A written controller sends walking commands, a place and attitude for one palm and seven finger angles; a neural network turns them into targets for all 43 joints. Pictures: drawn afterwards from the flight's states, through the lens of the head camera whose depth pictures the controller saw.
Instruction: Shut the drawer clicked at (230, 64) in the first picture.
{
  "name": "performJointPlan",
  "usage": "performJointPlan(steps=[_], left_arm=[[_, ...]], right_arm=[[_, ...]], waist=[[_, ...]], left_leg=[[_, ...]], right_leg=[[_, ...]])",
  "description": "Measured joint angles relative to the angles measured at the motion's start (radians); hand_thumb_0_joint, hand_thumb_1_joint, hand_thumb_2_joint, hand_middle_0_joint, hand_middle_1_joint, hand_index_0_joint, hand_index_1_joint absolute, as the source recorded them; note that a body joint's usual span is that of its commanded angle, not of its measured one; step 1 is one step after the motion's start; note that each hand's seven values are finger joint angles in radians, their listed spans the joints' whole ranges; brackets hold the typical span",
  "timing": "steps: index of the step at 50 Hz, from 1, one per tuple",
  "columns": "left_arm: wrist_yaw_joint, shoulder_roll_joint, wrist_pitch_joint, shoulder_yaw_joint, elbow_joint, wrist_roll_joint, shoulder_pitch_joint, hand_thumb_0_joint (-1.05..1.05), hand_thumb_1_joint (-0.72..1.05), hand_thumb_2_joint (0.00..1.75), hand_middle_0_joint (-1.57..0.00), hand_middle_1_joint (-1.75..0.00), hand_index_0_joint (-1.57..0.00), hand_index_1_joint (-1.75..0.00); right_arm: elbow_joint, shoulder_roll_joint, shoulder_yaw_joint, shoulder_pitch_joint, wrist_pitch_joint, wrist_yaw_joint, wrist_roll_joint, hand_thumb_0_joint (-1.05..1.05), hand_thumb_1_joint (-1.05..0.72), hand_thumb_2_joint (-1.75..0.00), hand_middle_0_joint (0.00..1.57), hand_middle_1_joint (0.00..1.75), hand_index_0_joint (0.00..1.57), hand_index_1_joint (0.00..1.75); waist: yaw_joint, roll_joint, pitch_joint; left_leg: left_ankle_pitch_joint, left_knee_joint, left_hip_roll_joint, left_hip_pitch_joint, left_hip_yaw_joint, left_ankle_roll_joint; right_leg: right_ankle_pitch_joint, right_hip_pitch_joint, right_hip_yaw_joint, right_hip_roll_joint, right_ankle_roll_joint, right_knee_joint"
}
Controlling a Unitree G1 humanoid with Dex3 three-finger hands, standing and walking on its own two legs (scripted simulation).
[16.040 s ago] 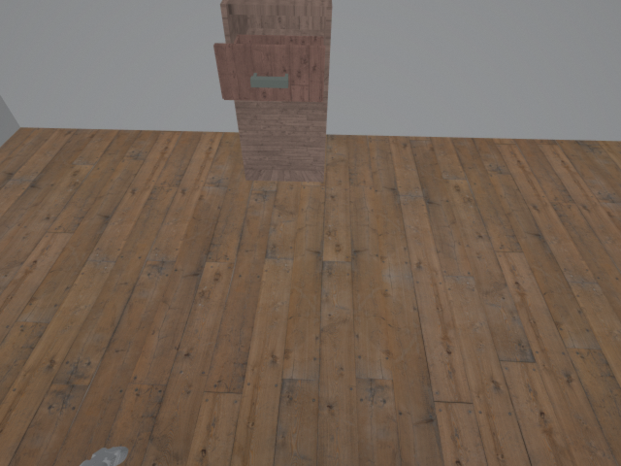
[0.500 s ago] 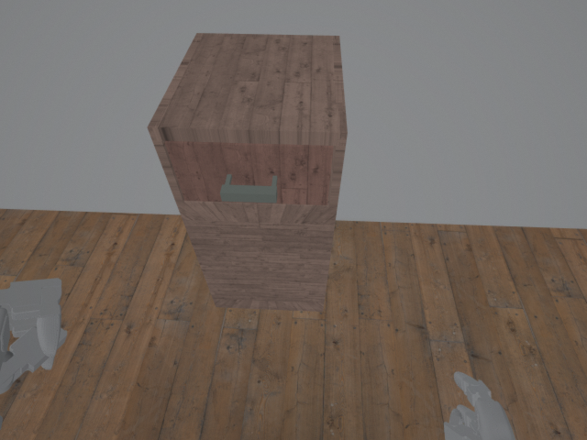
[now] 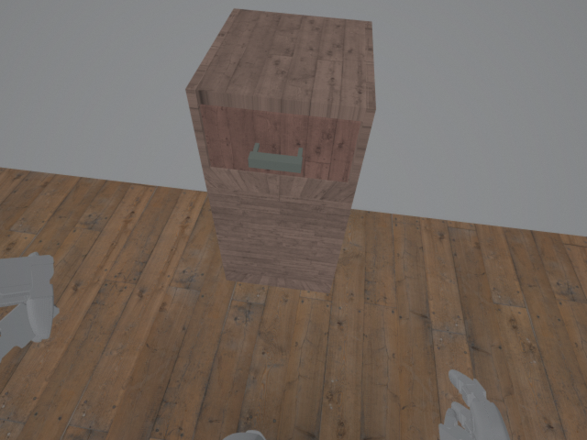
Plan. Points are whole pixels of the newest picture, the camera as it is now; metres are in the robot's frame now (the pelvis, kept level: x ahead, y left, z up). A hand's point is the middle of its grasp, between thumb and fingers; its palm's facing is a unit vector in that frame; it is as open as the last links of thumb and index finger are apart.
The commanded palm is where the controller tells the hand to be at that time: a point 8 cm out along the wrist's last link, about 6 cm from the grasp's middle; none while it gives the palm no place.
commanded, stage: step back with the hand held close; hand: left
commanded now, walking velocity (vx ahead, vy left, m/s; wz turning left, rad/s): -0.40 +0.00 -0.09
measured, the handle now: (277, 155) +0.71 +0.07 -0.07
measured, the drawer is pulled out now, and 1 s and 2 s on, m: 0.00 0.00 0.00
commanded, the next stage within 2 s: stop stepping back and stand still in 0.54 s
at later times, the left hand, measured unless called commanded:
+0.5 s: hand out of the picture +0.13 +0.27 +0.20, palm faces +0.38 -0.81 -0.44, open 3.3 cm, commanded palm +0.06 +0.30 +0.19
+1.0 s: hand out of the picture +0.02 +0.29 +0.19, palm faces +0.28 -0.86 -0.43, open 3.3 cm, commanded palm -0.01 +0.31 +0.19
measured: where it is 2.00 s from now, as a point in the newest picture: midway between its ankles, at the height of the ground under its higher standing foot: outside the picture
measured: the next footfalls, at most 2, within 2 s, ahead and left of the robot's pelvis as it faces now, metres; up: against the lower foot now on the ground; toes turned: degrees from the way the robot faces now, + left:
right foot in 0.66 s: -0.27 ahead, -0.14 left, +0.00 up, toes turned -9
left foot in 1.04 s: -0.08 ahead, +0.14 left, +0.00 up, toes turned -6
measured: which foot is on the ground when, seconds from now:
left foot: down 0.00-0.88, up 0.90-1.00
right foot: down 0.00-0.28, up 0.30-0.64, down 0.66-1.00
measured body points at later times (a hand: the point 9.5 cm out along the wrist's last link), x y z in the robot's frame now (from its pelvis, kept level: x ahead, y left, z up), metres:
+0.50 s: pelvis -0.07 +0.02 +0.01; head -0.03 +0.07 +0.45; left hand +0.10 +0.31 +0.22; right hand +0.10 -0.21 -0.06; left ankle +0.09 +0.07 -0.72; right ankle -0.24 -0.15 -0.64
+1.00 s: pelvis -0.18 +0.06 -0.02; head -0.20 +0.12 +0.43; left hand -0.01 +0.33 +0.21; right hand -0.13 -0.22 -0.09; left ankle -0.09 +0.13 -0.68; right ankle -0.31 -0.12 -0.72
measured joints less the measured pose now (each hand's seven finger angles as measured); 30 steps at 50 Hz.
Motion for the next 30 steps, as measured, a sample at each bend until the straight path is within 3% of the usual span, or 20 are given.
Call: performJointPlan(steps=[6, 11, 13, 15, 17, 19, 22, 26, 30], left_arm=[[-0.008, -0.002, -0.028, 0.034, 0.003, -0.015, -0.005, 0.02, 0.88, 0.9, -1.4, -1.59, -1.41, -1.6], [-0.001, -0.015, -0.045, -0.014, -0.005, -0.033, -0.02, 0.02, 0.88, 0.9, -1.41, -1.59, -1.41, -1.6], [0.003, -0.004, -0.051, -0.017, -0.013, -0.034, -0.016, 0.02, 0.88, 0.9, -1.41, -1.59, -1.41, -1.6], [0.006, 0.015, -0.055, -0.003, -0.023, -0.028, -0.002, 0.02, 0.88, 0.9, -1.41, -1.59, -1.41, -1.6], [0.005, 0.032, -0.052, 0.017, -0.023, -0.015, -0.001, 0.02, 0.88, 0.9, -1.41, -1.59, -1.41, -1.6], [0.003, 0.044, -0.042, 0.035, -0.023, -0.007, -0.014, 0.02, 0.88, 0.9, -1.41, -1.59, -1.41, -1.6], [0.009, 0.053, -0.035, 0.058, -0.053, -0.022, -0.021, 0.02, 0.88, 0.9, -1.41, -1.59, -1.41, -1.6], [0.016, 0.04, -0.056, 0.062, -0.091, -0.055, -0.01, 0.02, 0.88, 0.9, -1.41, -1.59, -1.41, -1.6], [0.001, 0.021, -0.08, 0.033, -0.076, -0.067, -0.035, 0.02, 0.89, 0.9, -1.41, -1.59, -1.41, -1.6]], right_arm=[[0.025, 0.001, -0.02, -0.036, -0.006, 0.011, 0.0, 0.02, -0.9, -0.9, 0.21, 0.3, 0.2, 0.3], [0.045, 0.003, -0.034, -0.046, 0.005, 0.028, 0.0, 0.02, -0.9, -0.9, 0.2, 0.3, 0.2, 0.3], [0.048, 0.007, -0.034, -0.047, 0.01, 0.026, 0.002, 0.02, -0.9, -0.9, 0.2, 0.3, 0.2, 0.3], [0.042, 0.009, -0.031, -0.046, 0.005, 0.02, 0.001, 0.02, -0.9, -0.9, 0.2, 0.3, 0.2, 0.3], [0.037, 0.011, -0.031, -0.045, -0.014, 0.012, -0.006, 0.02, -0.9, -0.9, 0.2, 0.3, 0.2, 0.3], [0.047, 0.022, -0.033, -0.044, -0.032, 0.013, -0.013, 0.02, -0.9, -0.9, 0.2, 0.3, 0.2, 0.3], [0.064, 0.042, -0.028, -0.037, -0.049, 0.029, -0.021, 0.02, -0.9, -0.9, 0.2, 0.3, 0.2, 0.3], [0.089, 0.076, -0.009, -0.051, -0.082, 0.043, -0.025, 0.02, -0.9, -0.9, 0.2, 0.3, 0.2, 0.3], [0.092, 0.101, 0.01, -0.104, -0.111, 0.053, -0.048, 0.01, -0.9, -0.9, 0.21, 0.3, 0.2, 0.3]], waist=[[0.006, 0.01, 0.01], [-0.022, -0.007, 0.006], [-0.031, -0.023, 0.008], [-0.032, -0.031, 0.011], [-0.032, -0.015, 0.017], [-0.026, 0.0, 0.012], [-0.009, 0.015, -0.025], [0.032, -0.009, -0.079], [0.053, -0.018, -0.079]], left_leg=[[-0.062, 0.055, 0.018, -0.041, 0.014, -0.01], [-0.14, 0.069, 0.013, -0.071, 0.005, -0.049], [-0.094, 0.05, 0.015, -0.074, 0.012, -0.039], [0.009, 0.023, 0.026, -0.076, 0.025, -0.007], [0.09, 0.017, 0.046, -0.087, 0.024, 0.02], [0.088, 0.005, 0.063, -0.097, 0.013, 0.023], [0.123, -0.058, 0.105, -0.12, 0.019, 0.018], [0.222, -0.194, 0.131, -0.137, 0.054, -0.003], [0.33, -0.333, 0.155, -0.144, 0.091, -0.049]], right_leg=[[0.013, -0.029, 0.004, 0.011, -0.006, 0.019], [0.05, -0.032, -0.016, -0.004, -0.002, -0.023], [0.059, -0.038, -0.02, -0.01, 0.006, -0.027], [0.037, -0.059, -0.02, -0.004, 0.01, 0.001], [-0.065, -0.1, -0.005, 0.027, 0.014, 0.185], [-0.126, -0.109, 0.012, 0.059, 0.017, 0.405], [-0.205, -0.024, -0.006, 0.058, 0.014, 0.504], [-0.325, 0.156, -0.052, 0.001, -0.012, 0.286], [-0.357, 0.29, -0.088, -0.005, -0.041, -0.024]])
